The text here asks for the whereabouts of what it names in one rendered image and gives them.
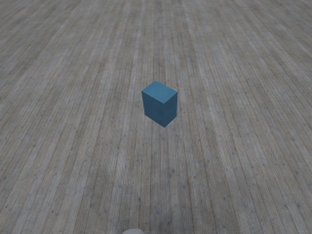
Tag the carton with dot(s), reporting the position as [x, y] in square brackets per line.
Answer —
[159, 103]

